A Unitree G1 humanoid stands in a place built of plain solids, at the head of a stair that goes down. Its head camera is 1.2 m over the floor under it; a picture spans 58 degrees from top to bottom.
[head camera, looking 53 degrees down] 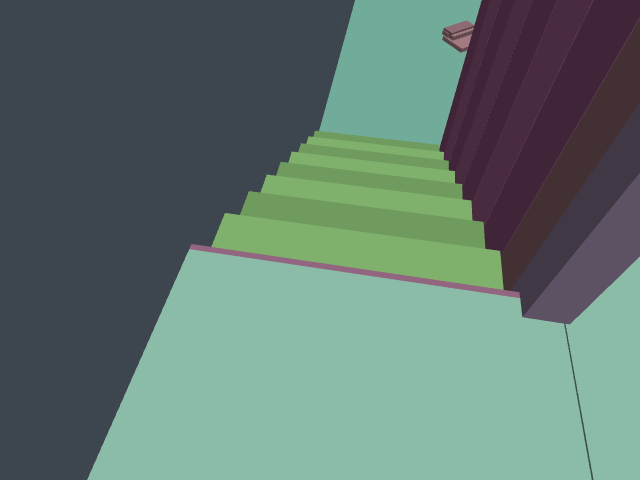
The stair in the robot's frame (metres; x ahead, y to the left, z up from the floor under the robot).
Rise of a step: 0.17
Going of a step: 0.29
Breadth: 1.11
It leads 10 degrees to the right of straight ahead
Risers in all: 9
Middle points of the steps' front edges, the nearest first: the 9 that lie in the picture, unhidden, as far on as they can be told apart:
0.79 -0.10 0.00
1.07 -0.15 -0.16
1.36 -0.20 -0.33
1.64 -0.25 -0.49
1.92 -0.30 -0.66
2.20 -0.35 -0.82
2.48 -0.40 -0.99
2.76 -0.45 -1.15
3.04 -0.50 -1.32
